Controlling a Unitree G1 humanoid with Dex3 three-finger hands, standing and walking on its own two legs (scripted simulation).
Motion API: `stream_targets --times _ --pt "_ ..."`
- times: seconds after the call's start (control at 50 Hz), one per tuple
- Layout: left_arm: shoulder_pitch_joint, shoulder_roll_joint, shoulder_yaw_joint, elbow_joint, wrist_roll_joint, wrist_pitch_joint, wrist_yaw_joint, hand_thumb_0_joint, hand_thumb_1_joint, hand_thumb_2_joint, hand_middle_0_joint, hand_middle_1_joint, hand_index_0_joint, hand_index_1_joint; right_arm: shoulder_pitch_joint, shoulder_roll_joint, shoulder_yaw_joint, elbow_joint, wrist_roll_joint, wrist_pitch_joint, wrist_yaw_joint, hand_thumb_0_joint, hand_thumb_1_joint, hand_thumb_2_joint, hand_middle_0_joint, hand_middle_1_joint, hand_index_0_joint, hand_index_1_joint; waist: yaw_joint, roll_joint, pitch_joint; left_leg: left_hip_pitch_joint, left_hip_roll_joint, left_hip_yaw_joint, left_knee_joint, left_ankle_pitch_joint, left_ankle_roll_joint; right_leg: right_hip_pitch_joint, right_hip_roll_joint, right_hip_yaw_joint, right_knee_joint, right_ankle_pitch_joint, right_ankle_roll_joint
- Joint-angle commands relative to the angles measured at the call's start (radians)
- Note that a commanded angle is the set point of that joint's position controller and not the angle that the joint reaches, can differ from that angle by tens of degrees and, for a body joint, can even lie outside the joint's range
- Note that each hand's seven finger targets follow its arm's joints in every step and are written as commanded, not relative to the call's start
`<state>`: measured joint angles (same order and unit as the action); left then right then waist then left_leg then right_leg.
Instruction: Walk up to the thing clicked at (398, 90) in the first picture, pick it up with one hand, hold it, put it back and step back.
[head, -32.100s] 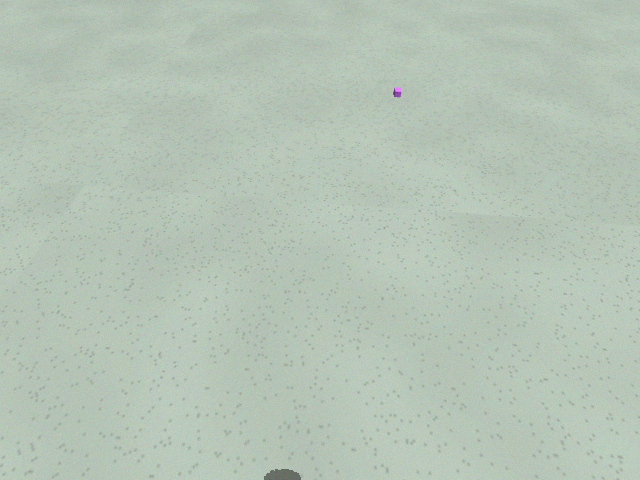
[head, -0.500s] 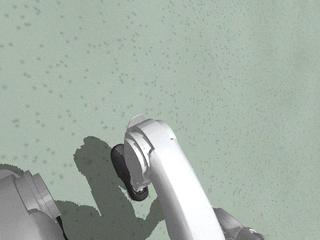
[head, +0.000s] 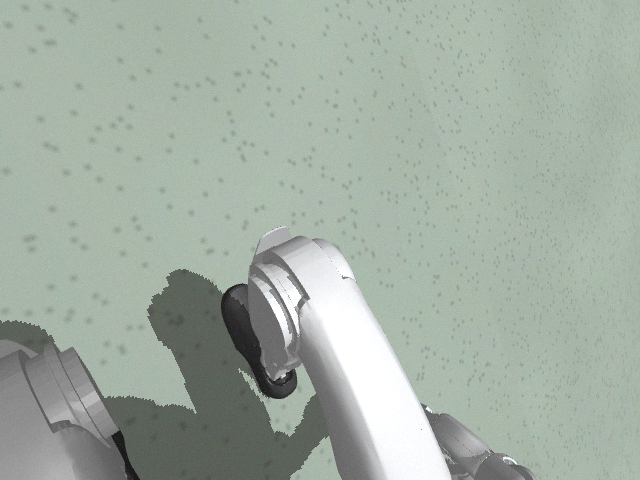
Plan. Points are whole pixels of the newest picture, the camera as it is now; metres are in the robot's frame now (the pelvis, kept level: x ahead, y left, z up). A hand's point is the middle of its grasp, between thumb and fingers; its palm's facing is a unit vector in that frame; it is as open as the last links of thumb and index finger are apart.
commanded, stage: close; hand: left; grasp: from above
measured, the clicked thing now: out of the picture +0.50 +0.31 -0.30
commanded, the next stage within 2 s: settle in 0.10 s
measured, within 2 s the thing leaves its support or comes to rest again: leaves its support in 0.52 s
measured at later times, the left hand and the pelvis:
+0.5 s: hand out of the picture +0.47 +0.32 -0.27, palm faces -0.45 -0.14 -0.88, open 5.2 cm; pelvis +0.00 +0.00 +0.00, yaw +0 degrees
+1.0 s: hand out of the picture +0.47 +0.32 -0.16, palm faces -0.44 -0.11 -0.89, open 5.0 cm; pelvis +0.00 -0.01 +0.01, yaw +5 degrees
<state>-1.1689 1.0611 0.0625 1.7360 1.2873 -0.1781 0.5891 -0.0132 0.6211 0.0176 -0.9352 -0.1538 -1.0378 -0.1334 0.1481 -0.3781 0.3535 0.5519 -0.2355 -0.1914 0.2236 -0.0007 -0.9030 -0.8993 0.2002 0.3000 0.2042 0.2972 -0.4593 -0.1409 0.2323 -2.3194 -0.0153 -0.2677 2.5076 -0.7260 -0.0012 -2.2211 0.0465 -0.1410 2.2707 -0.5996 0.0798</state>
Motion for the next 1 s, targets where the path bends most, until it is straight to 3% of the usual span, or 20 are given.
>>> stream_targets --times 0.0,0.02,0.1,0.24,0.36,0.38,0.44,0.54,0.6,0.62,0.68,0.72,0.74,0.78,0.8,0.82,0.84,0.9,0.94,0.98 --pt "-0.170 0.200 0.016 -0.071 -0.017 0.014 0.018 0.000 0.798 0.016 -1.099 -0.121 -1.133 -0.086 0.222 -0.349 -0.113 0.028 0.004 0.012 -0.014 0.000 -0.896 -0.902 0.199 0.300 0.199 0.300 -0.050 0.544 -0.628 0.469 0.044 0.091 -0.284 0.249 -0.005 0.392 0.023 -0.131 -0.159 0.220 -0.101" --pt "-0.158 0.200 0.021 -0.069 -0.017 0.013 0.022 0.000 0.790 0.021 -1.096 -0.111 -1.128 -0.079 0.214 -0.347 -0.113 0.028 0.006 0.016 -0.016 0.000 -0.894 -0.901 0.199 0.300 0.199 0.300 -0.038 0.543 -0.651 0.485 0.047 0.084 -0.286 0.264 -0.009 0.394 0.025 -0.135 -0.156 0.229 -0.102" --pt "-0.171 0.156 -0.004 -0.065 -0.016 0.009 0.017 0.000 0.858 0.033 -1.137 -0.127 -1.173 -0.091 0.218 -0.343 -0.118 0.027 0.006 0.019 -0.016 0.000 -0.894 -0.900 0.199 0.300 0.199 0.300 -0.054 0.543 -0.616 0.477 0.044 0.085 -0.281 0.258 -0.009 0.366 0.026 -0.137 -0.151 0.224 -0.105" --pt "-0.174 0.180 -0.002 -0.062 -0.020 0.005 0.015 0.000 0.826 0.026 -1.183 -0.099 -1.217 -0.068 0.209 -0.348 -0.118 0.022 0.002 0.020 -0.020 0.000 -0.915 -0.905 0.200 0.300 0.200 0.300 -0.049 0.539 -0.616 0.467 0.042 0.089 -0.291 0.212 -0.005 0.375 0.024 -0.132 -0.162 0.191 -0.102" --pt "-0.210 0.222 0.045 -0.167 -0.004 0.010 0.010 0.000 0.873 0.025 -1.230 -0.069 -1.257 -0.044 0.211 -0.352 -0.131 0.021 0.003 0.028 -0.022 0.000 -0.915 -0.906 0.200 0.300 0.199 0.300 -0.020 0.620 -0.694 0.547 0.045 0.076 -0.298 0.261 -0.023 0.342 0.012 -0.137 -0.142 0.211 -0.115" --pt "-0.176 0.200 0.031 -0.119 -0.005 0.016 0.006 0.000 0.891 0.033 -1.257 -0.058 -1.279 -0.038 0.206 -0.341 -0.133 0.012 0.005 0.029 -0.021 0.000 -0.917 -0.907 0.200 0.300 0.199 0.300 -0.027 0.591 -0.675 0.524 0.042 0.088 -0.293 0.243 -0.016 0.359 0.017 -0.130 -0.149 0.206 -0.113" --pt "-0.228 0.229 0.067 -0.250 -0.007 0.016 0.007 0.000 0.950 0.010 -1.288 -0.046 -1.316 -0.020 0.221 -0.339 -0.154 0.019 0.008 0.030 -0.019 0.000 -0.913 -0.905 0.200 0.300 0.199 0.300 -0.011 0.632 -0.745 0.531 0.038 0.105 -0.285 0.273 -0.015 0.386 0.019 -0.123 -0.152 0.234 -0.115" --pt "-0.193 0.146 0.065 -0.332 -0.026 0.029 -0.036 0.000 1.006 0.034 -1.346 -0.017 -1.363 -0.002 0.245 -0.319 -0.195 0.045 0.019 0.028 -0.006 0.000 -0.911 -0.905 0.199 0.300 0.199 0.300 0.002 0.672 -0.795 0.605 0.039 0.108 -0.299 0.311 -0.025 0.337 0.010 -0.120 -0.152 0.241 -0.122" --pt "-0.206 0.076 0.044 -0.464 -0.049 0.040 -0.065 0.000 1.025 0.030 -1.342 -0.038 -1.366 -0.015 0.261 -0.314 -0.236 0.059 0.039 0.043 0.000 0.000 -0.908 -0.903 0.199 0.300 0.199 0.300 0.032 0.757 -0.912 0.685 0.038 0.104 -0.323 0.376 -0.035 0.316 0.004 -0.118 -0.139 0.271 -0.131" --pt "-0.195 0.029 0.011 -0.450 -0.056 0.049 -0.084 0.000 1.034 0.004 -1.341 -0.036 -1.370 -0.008 0.250 -0.309 -0.249 0.064 0.047 0.047 0.002 0.000 -0.907 -0.903 0.199 0.300 0.199 0.300 0.038 0.748 -0.914 0.671 0.035 0.112 -0.324 0.371 -0.031 0.304 0.005 -0.111 -0.142 0.270 -0.129" --pt "-0.120 -0.011 0.007 -0.394 -0.064 0.078 -0.125 0.000 1.035 0.016 -1.344 -0.026 -1.372 -0.001 0.281 -0.291 -0.266 0.088 0.058 0.067 0.006 0.000 -0.903 -0.901 0.200 0.300 0.199 0.300 0.045 0.645 -0.825 0.531 0.021 0.139 -0.327 0.305 -0.011 0.296 0.006 -0.094 -0.161 0.243 -0.124" --pt "-0.142 -0.048 -0.016 -0.433 -0.072 0.088 -0.155 0.000 1.038 0.038 -1.363 -0.020 -1.385 -0.001 0.279 -0.281 -0.280 0.094 0.068 0.082 0.004 0.000 -0.903 -0.901 0.199 0.300 0.199 0.300 0.058 0.611 -0.837 0.505 0.018 0.148 -0.334 0.273 -0.002 0.295 0.006 -0.082 -0.175 0.221 -0.124" --pt "-0.202 -0.107 -0.053 -0.507 -0.084 0.083 -0.174 0.000 1.031 0.006 -1.359 0.000 -1.382 0.000 0.265 -0.271 -0.280 0.079 0.075 0.083 0.007 0.000 -0.903 -0.902 0.199 0.300 0.199 0.300 0.059 0.619 -0.856 0.533 0.014 0.139 -0.343 0.286 -0.005 0.269 0.000 -0.082 -0.170 0.225 -0.126" --pt "-0.150 -0.072 -0.033 -0.447 -0.089 0.092 -0.194 0.000 0.988 0.000 -1.320 -0.011 -1.347 0.000 0.274 -0.278 -0.291 0.095 0.082 0.092 0.002 0.000 -0.907 -0.903 0.199 0.300 0.199 0.300 0.076 0.575 -0.834 0.526 0.010 0.138 -0.352 0.267 -0.002 0.255 -0.002 -0.077 -0.172 0.205 -0.127" --pt "-0.188 -0.067 -0.026 -0.517 -0.094 0.084 -0.205 0.000 0.962 0.000 -1.293 -0.006 -1.322 0.000 0.269 -0.281 -0.295 0.068 0.087 0.094 0.001 0.000 -0.906 -0.903 0.199 0.300 0.199 0.300 0.082 0.585 -0.859 0.543 0.004 0.137 -0.359 0.299 -0.006 0.262 -0.010 -0.072 -0.170 0.227 -0.127" --pt "-0.159 -0.104 -0.037 -0.447 -0.091 0.084 -0.218 0.000 0.944 0.000 -1.281 -0.017 -1.310 0.000 0.281 -0.275 -0.296 0.086 0.087 0.100 0.000 0.000 -0.907 -0.904 0.199 0.300 0.199 0.300 0.077 0.568 -0.849 0.537 0.003 0.130 -0.365 0.294 -0.008 0.258 -0.011 -0.074 -0.162 0.223 -0.129" --pt "-0.145 -0.058 -0.017 -0.423 -0.084 0.086 -0.226 0.000 0.938 0.013 -1.299 -0.008 -1.316 0.000 0.288 -0.273 -0.301 0.102 0.091 0.113 -0.004 0.000 -0.908 -0.904 0.199 0.300 0.199 0.300 0.089 0.538 -0.857 0.517 0.004 0.136 -0.365 0.262 -0.001 0.268 -0.007 -0.068 -0.166 0.197 -0.128" --pt "-0.238 -0.082 -0.028 -0.510 -0.075 0.067 -0.251 0.000 0.930 0.000 -1.298 0.000 -1.313 0.000 0.258 -0.259 -0.302 0.042 0.096 0.130 -0.015 0.000 -0.909 -0.905 0.199 0.300 0.199 0.300 0.088 0.532 -0.895 0.508 -0.008 0.143 -0.369 0.258 0.001 0.281 -0.016 -0.055 -0.175 0.196 -0.129" --pt "-0.242 -0.056 -0.020 -0.501 -0.059 0.059 -0.255 0.000 0.919 0.000 -1.290 0.000 -1.309 0.000 0.256 -0.244 -0.301 0.054 0.096 0.139 -0.024 0.000 -0.911 -0.906 0.199 0.300 0.199 0.300 0.099 0.531 -0.932 0.501 -0.010 0.166 -0.371 0.247 0.007 0.322 -0.011 -0.048 -0.181 0.189 -0.124" --pt "-0.207 -0.061 -0.013 -0.451 -0.062 0.059 -0.258 0.000 0.898 0.000 -1.256 -0.013 -1.283 0.000 0.247 -0.240 -0.307 0.046 0.099 0.148 -0.034 0.000 -0.908 -0.904 0.199 0.300 0.199 0.300 0.103 0.498 -0.890 0.475 -0.018 0.174 -0.380 0.198 0.008 0.301 -0.012 -0.042 -0.197 0.141 -0.128"
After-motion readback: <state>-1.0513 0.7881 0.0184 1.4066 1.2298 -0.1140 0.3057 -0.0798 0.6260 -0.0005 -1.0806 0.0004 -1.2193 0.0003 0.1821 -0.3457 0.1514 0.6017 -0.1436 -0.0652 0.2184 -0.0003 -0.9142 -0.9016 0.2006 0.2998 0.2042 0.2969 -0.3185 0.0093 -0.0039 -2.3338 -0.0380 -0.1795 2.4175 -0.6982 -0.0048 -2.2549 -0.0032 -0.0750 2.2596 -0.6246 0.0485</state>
